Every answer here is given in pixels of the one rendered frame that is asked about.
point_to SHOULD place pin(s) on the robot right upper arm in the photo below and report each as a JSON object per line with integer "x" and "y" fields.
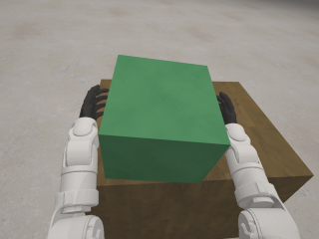
{"x": 266, "y": 223}

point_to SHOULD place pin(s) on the robot right hand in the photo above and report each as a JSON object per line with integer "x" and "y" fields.
{"x": 226, "y": 108}

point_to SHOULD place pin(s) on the carton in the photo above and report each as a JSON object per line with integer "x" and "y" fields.
{"x": 161, "y": 122}

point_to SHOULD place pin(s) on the right robot forearm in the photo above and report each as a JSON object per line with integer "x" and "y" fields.
{"x": 252, "y": 188}

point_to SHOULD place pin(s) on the left robot forearm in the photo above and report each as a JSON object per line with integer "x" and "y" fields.
{"x": 78, "y": 185}

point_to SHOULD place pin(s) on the robot left upper arm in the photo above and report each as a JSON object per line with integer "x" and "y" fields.
{"x": 81, "y": 227}

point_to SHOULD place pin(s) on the robot left hand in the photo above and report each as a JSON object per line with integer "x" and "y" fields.
{"x": 89, "y": 107}

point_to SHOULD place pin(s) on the pedestal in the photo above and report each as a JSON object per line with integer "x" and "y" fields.
{"x": 144, "y": 209}

